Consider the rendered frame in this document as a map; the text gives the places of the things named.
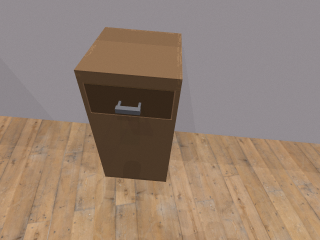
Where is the cabinet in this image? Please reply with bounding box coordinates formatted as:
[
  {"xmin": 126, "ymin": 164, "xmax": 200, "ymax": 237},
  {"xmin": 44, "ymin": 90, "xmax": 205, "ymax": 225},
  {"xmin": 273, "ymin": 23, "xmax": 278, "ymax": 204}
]
[{"xmin": 74, "ymin": 27, "xmax": 183, "ymax": 182}]

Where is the handle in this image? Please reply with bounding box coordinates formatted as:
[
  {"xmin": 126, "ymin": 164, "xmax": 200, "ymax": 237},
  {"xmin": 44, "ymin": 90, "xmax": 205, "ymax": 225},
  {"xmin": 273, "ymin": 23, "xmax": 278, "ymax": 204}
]
[{"xmin": 115, "ymin": 101, "xmax": 141, "ymax": 116}]

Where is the drawer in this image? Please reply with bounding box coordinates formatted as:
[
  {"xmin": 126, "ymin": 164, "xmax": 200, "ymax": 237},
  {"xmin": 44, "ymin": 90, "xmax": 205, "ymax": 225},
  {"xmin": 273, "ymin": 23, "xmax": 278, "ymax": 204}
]
[{"xmin": 84, "ymin": 82, "xmax": 175, "ymax": 119}]

